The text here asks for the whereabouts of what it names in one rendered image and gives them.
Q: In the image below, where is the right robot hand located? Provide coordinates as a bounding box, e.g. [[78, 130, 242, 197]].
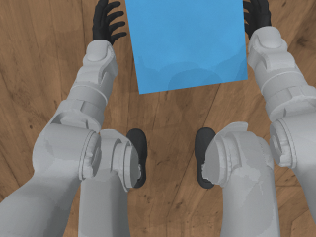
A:
[[243, 0, 272, 40]]

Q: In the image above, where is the right robot forearm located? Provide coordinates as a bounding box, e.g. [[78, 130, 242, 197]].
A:
[[247, 26, 316, 122]]

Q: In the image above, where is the right robot foot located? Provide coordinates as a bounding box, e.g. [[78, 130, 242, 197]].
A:
[[195, 127, 216, 189]]

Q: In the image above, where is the carton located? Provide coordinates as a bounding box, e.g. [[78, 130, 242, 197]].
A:
[[125, 0, 248, 95]]

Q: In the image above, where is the left robot forearm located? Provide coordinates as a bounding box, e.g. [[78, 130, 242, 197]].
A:
[[32, 39, 119, 168]]

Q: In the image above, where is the robot right upper arm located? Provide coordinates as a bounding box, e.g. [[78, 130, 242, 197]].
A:
[[269, 111, 316, 224]]

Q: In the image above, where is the robot left shin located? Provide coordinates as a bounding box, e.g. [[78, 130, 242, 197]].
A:
[[100, 129, 141, 183]]

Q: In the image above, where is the robot left upper arm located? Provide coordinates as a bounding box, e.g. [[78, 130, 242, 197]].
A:
[[0, 123, 102, 237]]

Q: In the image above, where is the left robot hand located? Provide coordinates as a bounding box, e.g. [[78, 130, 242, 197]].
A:
[[92, 0, 127, 46]]

